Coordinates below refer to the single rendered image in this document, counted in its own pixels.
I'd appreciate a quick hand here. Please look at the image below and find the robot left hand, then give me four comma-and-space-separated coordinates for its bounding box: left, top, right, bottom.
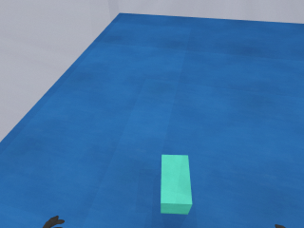
43, 216, 65, 228

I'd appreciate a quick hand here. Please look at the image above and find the carton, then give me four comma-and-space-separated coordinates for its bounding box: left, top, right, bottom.
161, 155, 193, 215

